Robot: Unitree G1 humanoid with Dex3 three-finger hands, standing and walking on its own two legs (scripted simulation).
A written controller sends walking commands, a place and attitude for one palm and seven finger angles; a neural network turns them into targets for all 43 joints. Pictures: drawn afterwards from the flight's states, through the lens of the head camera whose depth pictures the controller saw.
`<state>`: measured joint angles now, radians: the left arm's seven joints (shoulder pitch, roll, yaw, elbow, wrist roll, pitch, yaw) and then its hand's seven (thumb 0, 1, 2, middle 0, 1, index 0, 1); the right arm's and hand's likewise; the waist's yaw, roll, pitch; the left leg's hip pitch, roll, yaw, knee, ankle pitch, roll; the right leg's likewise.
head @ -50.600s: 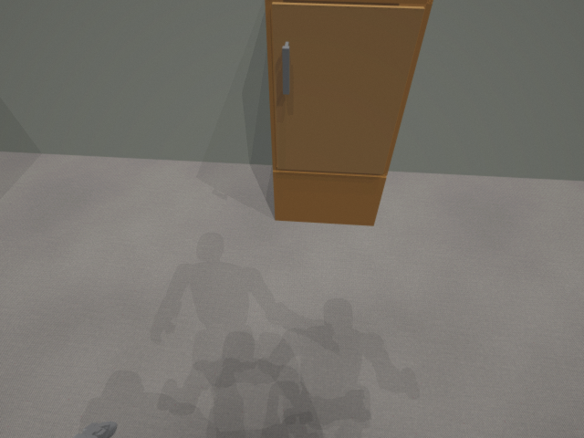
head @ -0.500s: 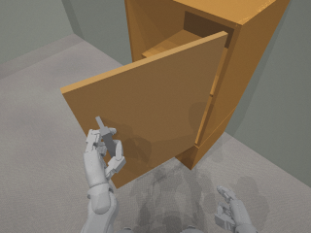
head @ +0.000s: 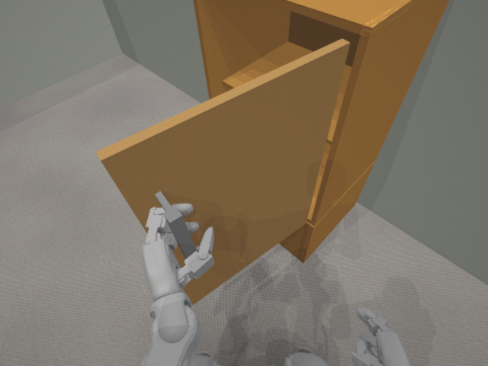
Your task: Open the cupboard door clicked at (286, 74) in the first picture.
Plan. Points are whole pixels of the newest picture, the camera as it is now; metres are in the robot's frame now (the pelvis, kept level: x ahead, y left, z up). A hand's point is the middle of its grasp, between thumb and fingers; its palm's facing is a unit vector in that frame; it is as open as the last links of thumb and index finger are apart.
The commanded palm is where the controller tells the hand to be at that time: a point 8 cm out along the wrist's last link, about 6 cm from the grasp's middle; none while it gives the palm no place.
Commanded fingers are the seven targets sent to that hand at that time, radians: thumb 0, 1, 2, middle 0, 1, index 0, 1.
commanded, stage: open thumb and fingers to let go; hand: left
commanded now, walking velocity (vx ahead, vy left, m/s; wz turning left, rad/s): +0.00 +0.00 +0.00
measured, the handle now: (177, 229) +0.32 +0.13 +0.05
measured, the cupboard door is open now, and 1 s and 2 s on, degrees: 80 81 81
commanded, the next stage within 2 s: slide the hand sideways off the handle in 0.54 s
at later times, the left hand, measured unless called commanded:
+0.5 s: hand (196, 245) +0.29 +0.09 +0.06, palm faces +0.32 -0.95 -0.01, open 14.6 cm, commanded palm +0.25 +0.13 +0.05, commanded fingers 0.00 -0.50 0.30 -0.15 -0.30 -0.15 -0.30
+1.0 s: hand (190, 269) +0.25 +0.09 +0.06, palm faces -0.13 -0.99 +0.01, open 16.0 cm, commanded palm +0.23 +0.14 +0.05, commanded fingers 0.00 -0.50 0.30 -0.15 -0.30 -0.15 -0.30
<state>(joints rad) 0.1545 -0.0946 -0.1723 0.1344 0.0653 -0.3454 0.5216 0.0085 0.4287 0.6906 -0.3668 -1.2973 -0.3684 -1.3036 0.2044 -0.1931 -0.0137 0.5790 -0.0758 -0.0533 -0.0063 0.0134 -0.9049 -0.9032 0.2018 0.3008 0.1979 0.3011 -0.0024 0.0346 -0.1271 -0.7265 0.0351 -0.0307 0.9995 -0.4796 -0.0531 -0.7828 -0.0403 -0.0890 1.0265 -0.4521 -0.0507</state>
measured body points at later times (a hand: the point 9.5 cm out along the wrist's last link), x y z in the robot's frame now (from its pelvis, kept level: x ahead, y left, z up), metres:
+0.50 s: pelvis -0.01 +0.03 +0.00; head +0.04 +0.01 +0.44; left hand +0.27 +0.14 +0.06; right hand +0.17 -0.19 -0.10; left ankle +0.01 +0.16 -0.67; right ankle +0.03 -0.09 -0.67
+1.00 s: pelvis -0.01 +0.05 -0.01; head +0.04 +0.03 +0.44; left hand +0.26 +0.15 +0.06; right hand +0.16 -0.18 -0.09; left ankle +0.01 +0.16 -0.67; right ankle +0.03 -0.09 -0.67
